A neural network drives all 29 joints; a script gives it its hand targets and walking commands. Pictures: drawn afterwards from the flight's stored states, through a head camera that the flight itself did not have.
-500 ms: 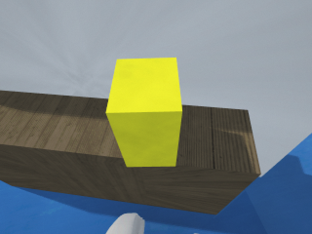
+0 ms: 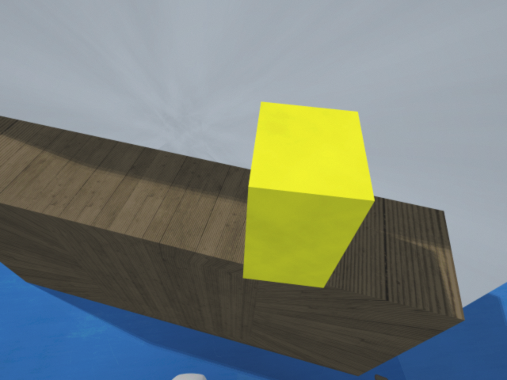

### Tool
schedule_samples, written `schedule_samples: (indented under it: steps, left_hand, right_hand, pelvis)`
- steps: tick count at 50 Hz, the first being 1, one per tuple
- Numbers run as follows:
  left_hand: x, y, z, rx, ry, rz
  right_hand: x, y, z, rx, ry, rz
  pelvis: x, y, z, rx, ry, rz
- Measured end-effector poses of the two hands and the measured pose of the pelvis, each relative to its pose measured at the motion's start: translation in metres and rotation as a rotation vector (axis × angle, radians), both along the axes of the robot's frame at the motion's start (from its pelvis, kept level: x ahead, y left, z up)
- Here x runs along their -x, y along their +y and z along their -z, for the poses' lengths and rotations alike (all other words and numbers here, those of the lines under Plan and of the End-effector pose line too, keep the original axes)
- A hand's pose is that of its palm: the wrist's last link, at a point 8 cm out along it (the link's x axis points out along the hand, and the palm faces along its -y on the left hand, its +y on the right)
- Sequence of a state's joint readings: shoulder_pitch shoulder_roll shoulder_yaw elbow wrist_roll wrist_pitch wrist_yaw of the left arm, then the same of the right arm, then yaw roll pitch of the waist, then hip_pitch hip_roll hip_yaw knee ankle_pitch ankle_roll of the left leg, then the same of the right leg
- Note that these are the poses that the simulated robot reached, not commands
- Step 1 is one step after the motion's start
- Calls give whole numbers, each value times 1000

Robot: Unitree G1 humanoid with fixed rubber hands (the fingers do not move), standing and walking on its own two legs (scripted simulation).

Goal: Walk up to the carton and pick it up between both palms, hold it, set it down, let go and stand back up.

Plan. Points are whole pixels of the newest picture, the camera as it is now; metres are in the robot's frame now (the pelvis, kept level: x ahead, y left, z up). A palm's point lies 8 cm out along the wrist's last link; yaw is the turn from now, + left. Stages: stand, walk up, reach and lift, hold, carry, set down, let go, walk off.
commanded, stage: walk up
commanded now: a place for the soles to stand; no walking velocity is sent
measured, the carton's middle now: (294, 202) +0.40 -0.06 +0.03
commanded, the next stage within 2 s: reach and lift in 1.24 s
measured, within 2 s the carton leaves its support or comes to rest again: neither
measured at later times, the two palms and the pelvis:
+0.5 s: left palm out of the picture +0.03 +0.25 -0.13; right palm out of the picture +0.03 -0.24 -0.12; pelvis +0.01 +0.01 +0.01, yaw -2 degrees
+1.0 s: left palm out of the picture +0.04 +0.24 -0.12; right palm out of the picture +0.05 -0.25 -0.12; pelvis +0.01 -0.01 +0.01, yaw -3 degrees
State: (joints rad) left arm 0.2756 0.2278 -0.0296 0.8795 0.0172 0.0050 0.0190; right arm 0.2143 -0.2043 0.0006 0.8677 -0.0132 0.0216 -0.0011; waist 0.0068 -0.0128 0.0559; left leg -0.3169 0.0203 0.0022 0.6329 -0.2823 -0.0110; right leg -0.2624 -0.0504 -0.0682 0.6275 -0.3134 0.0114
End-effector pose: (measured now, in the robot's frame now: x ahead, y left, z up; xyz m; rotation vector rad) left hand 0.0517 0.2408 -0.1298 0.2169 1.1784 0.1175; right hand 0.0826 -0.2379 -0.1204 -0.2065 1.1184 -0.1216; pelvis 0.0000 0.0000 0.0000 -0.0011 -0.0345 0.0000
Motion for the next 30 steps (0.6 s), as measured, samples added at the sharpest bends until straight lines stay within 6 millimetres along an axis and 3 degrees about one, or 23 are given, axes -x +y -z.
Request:
schedule_samples:
  steps: [8, 19, 30]
  left_hand:
    - [8, 1, -8, 25, 42, 0]
    - [15, 10, -4, 17, 99, 11]
    - [25, 13, -2, -5, 165, 16]
  right_hand:
    - [14, 10, -2, -27, 27, 1]
    - [45, 4, -4, 8, 125, 35]
    - [43, -2, -6, 25, 127, 38]
  pelvis:
    - [-3, 5, -10, 6, 4, 14]
    - [-6, 9, -14, 4, 9, 25]
    - [-9, 6, -14, 0, 14, 34]
